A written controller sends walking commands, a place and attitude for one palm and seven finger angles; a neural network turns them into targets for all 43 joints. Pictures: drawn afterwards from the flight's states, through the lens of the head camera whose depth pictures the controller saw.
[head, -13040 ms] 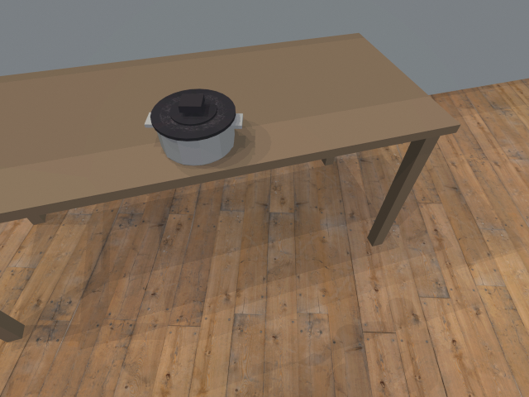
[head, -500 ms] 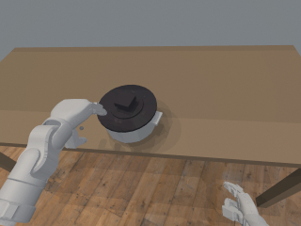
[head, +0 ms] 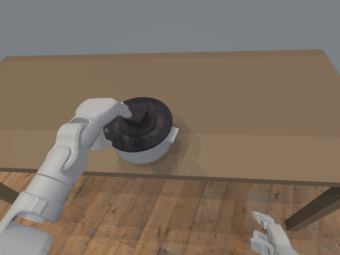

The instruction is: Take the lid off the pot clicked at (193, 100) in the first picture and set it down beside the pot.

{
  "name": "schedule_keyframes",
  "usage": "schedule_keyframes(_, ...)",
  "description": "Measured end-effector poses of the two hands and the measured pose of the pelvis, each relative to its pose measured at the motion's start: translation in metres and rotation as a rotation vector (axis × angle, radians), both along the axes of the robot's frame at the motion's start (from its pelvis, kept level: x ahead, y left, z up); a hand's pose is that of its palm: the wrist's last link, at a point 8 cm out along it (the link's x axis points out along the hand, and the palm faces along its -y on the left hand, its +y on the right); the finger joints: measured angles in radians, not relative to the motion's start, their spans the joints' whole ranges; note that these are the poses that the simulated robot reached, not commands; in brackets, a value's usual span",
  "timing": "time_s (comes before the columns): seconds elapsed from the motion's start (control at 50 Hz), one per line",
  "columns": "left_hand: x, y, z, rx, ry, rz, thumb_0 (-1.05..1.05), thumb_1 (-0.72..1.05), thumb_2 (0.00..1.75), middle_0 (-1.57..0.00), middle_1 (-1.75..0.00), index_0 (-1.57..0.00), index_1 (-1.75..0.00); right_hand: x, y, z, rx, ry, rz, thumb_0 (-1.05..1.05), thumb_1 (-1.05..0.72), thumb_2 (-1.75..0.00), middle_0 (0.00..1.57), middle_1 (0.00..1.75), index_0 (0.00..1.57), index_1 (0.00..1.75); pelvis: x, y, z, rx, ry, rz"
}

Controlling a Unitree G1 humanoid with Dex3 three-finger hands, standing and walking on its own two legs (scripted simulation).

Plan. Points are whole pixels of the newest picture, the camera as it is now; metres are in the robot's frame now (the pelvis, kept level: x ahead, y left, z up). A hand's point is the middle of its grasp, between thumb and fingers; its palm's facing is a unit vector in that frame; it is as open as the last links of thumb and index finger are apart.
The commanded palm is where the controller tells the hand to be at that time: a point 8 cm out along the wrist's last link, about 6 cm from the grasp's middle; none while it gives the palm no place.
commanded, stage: move the open hand above the knob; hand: left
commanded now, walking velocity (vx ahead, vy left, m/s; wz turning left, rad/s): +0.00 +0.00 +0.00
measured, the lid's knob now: (136, 115) +0.47 +0.14 +0.03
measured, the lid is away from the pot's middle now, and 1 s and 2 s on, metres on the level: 0.00 0.00 0.00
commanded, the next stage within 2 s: lower the open fingers around the knob in 1.26 s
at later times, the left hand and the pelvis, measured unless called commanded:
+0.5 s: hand (125, 109) +0.44 +0.14 +0.09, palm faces -0.32 -0.04 -0.95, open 10.3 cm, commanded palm +0.44 +0.15 +0.16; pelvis +0.01 +0.00 +0.00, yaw -1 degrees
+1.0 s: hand (126, 107) +0.44 +0.14 +0.10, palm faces -0.30 -0.06 -0.95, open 10.3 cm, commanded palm +0.44 +0.14 +0.16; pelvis +0.01 +0.01 +0.00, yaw -1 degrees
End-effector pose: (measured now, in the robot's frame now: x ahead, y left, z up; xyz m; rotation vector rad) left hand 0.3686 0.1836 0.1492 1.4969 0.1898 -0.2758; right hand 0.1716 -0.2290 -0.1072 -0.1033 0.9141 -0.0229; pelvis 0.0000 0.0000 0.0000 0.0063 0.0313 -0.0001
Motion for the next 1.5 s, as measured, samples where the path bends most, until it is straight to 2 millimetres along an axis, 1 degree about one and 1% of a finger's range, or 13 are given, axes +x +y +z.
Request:
schedule_keyframes(0.12,0.017,-0.009,0.002,0.009,0.009,-0.008,0.0,-0.24,1.27,-0.81,-0.08,-0.81,-0.08,-0.008,-0.006,-0.004,-0.01,0.023,-0.023,0.01,-0.91,-0.89,0.2,0.3,0.19,0.3,0.002,-0.001,0.0,0.0,0.008,0.0)
schedule_keyframes(0.2,0.03,-0.014,-0.001,0.012,0.029,0.0,0.0,-0.24,1.27,-0.81,-0.08,-0.81,-0.08,-0.015,-0.01,-0.007,-0.014,0.049,-0.041,0.01,-0.91,-0.89,0.2,0.3,0.19,0.3,0.004,-0.002,0.0,0.001,0.017,-0.002)
schedule_keyframes(0.3,0.043,-0.024,0.004,0.006,0.012,-0.02,0.0,-0.24,1.27,-0.81,-0.08,-0.81,-0.08,-0.023,-0.016,-0.01,-0.021,0.07,-0.065,0.01,-0.91,-0.89,0.2,0.3,0.19,0.3,0.008,-0.002,-0.001,0.001,0.025,-0.007)
schedule_keyframes(0.38,0.053,-0.028,0.002,0.01,0.021,-0.009,0.0,-0.24,1.27,-0.81,-0.08,-0.81,-0.08,-0.03,-0.02,-0.012,-0.023,0.093,-0.083,0.01,-0.91,-0.89,0.2,0.3,0.19,0.3,0.011,-0.002,-0.001,0.002,0.034,-0.01)
schedule_keyframes(0.54,0.07,-0.039,0.004,0.005,0.018,-0.013,0.0,-0.24,1.27,-0.81,-0.08,-0.81,-0.08,-0.039,-0.023,-0.015,-0.033,0.123,-0.11,0.01,-0.91,-0.89,0.2,0.3,0.19,0.3,0.014,-0.001,-0.001,0.002,0.049,-0.014)
schedule_keyframes(0.62,0.078,-0.04,0.005,-0.004,0.015,-0.004,0.0,-0.24,1.27,-0.81,-0.08,-0.81,-0.08,-0.042,-0.023,-0.016,-0.035,0.13,-0.121,0.01,-0.91,-0.89,0.2,0.3,0.19,0.3,0.016,0.0,-0.002,0.002,0.056,-0.018)
schedule_keyframes(0.7,0.08,-0.039,0.006,-0.009,0.008,0.001,0.0,-0.24,1.27,-0.8,-0.08,-0.81,-0.08,-0.042,-0.021,-0.016,-0.029,0.128,-0.126,0.01,-0.91,-0.89,0.2,0.3,0.19,0.3,0.017,0.002,-0.002,0.003,0.059,-0.021)
schedule_keyframes(0.88,0.074,-0.033,0.002,0.003,0.019,0.006,0.0,-0.24,1.27,-0.81,-0.08,-0.81,-0.08,-0.035,-0.015,-0.014,-0.028,0.117,-0.113,0.01,-0.91,-0.89,0.2,0.3,0.19,0.3,0.016,0.005,-0.002,0.002,0.055,-0.017)
schedule_keyframes(0.96,0.071,-0.037,0.006,0.001,0.002,-0.008,0.0,-0.24,1.27,-0.81,-0.08,-0.81,-0.08,-0.03,-0.012,-0.014,-0.025,0.105,-0.1,0.01,-0.91,-0.89,0.2,0.3,0.19,0.3,0.015,0.006,-0.002,0.001,0.056,-0.012)
schedule_keyframes(1.04,0.071,-0.037,0.004,-0.004,0.011,0.003,0.0,-0.24,1.27,-0.81,-0.08,-0.81,-0.08,-0.027,-0.008,-0.013,-0.018,0.097,-0.094,0.01,-0.91,-0.89,0.2,0.3,0.19,0.3,0.013,0.006,-0.002,0.002,0.055,-0.013)
schedule_keyframes(1.12,0.071,-0.04,0.006,0.006,0.004,-0.001,0.0,-0.24,1.27,-0.81,-0.08,-0.81,-0.08,-0.026,-0.007,-0.012,-0.015,0.087,-0.093,0.01,-0.91,-0.89,0.2,0.3,0.2,0.3,0.012,0.005,-0.003,0.002,0.054,-0.011)
schedule_keyframes(1.34,0.076,-0.042,0.005,0.004,0.025,0.012,0.0,-0.24,1.27,-0.81,-0.08,-0.81,-0.08,-0.038,-0.013,-0.015,-0.031,0.113,-0.115,0.01,-0.91,-0.89,0.2,0.3,0.2,0.3,0.012,0.003,-0.002,0.003,0.055,-0.014)
schedule_keyframes(1.5,0.079,-0.037,-0.001,0.006,0.036,0.015,0.0,-0.24,1.27,-0.8,-0.08,-0.81,-0.08,-0.05,-0.022,-0.016,-0.048,0.141,-0.139,0.01,-0.91,-0.89,0.2,0.3,0.2,0.3,0.014,0.002,-0.002,0.002,0.058,-0.019)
